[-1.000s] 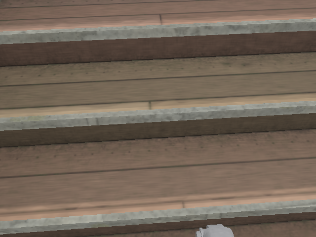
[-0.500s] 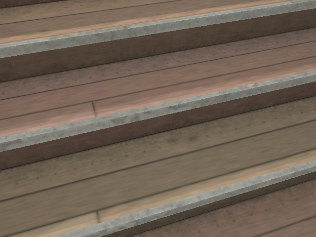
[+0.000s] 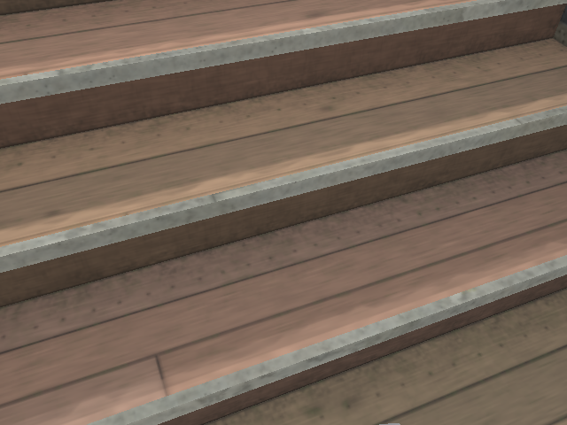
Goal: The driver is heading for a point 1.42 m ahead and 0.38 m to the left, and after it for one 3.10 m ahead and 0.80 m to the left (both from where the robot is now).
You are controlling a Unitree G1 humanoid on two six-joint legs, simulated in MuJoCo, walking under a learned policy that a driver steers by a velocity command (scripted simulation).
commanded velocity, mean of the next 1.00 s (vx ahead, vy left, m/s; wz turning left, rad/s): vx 0.50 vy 0.00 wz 0.51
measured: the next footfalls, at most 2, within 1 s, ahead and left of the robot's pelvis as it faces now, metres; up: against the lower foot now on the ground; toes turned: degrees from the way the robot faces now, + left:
right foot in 0.24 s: +0.39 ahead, -0.13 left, +0.16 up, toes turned +3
left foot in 0.80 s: +0.60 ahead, +0.20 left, +0.32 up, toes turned +30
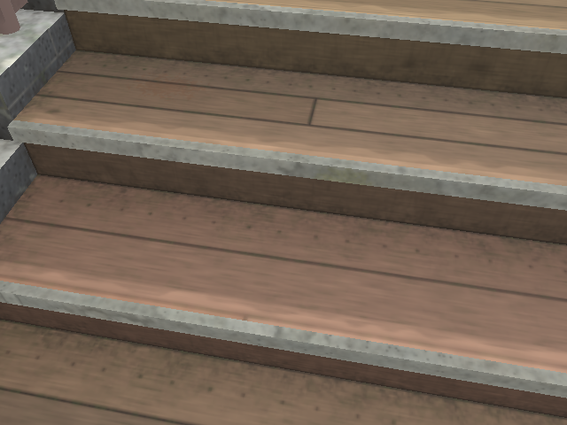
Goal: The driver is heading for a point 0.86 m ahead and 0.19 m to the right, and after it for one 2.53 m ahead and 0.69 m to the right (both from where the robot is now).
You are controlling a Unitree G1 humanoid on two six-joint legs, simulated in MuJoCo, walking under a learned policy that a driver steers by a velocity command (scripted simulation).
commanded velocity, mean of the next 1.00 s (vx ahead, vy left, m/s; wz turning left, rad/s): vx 0.50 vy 0.00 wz -0.31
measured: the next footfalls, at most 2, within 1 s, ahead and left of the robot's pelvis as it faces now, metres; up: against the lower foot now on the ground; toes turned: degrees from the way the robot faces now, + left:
right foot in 0.30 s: +0.34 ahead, -0.16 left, +0.16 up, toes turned -9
left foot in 0.84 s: +0.68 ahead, -0.06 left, +0.32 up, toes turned -16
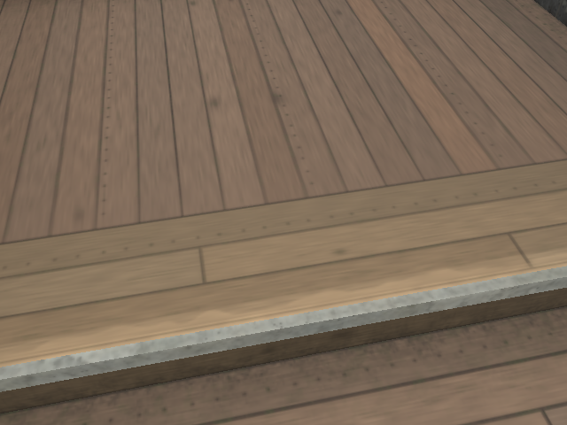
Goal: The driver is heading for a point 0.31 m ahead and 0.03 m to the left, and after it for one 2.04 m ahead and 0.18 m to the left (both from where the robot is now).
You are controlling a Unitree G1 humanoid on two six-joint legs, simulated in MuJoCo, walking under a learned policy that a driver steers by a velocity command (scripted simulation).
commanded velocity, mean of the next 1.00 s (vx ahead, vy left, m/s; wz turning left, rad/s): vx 0.50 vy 0.00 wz -0.03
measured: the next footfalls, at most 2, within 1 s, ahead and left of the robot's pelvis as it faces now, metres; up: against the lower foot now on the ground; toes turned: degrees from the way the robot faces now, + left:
right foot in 0.42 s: +0.42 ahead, -0.14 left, +0.16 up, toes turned -5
left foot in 0.98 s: +0.73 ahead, +0.08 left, +0.32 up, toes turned +4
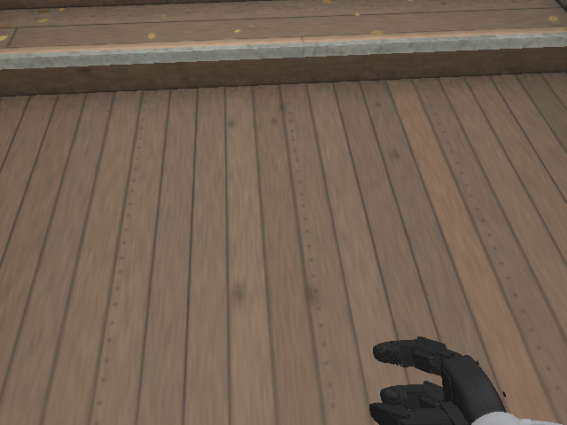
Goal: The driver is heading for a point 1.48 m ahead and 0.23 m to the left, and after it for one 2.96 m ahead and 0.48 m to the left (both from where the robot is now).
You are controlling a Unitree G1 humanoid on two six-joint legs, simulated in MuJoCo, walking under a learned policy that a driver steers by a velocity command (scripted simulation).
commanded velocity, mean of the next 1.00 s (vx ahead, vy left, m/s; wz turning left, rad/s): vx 0.50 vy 0.00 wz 0.10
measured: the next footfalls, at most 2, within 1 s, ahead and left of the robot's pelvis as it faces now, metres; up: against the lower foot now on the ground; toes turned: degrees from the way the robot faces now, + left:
right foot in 0.62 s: +0.49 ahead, -0.13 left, +0.16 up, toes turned -3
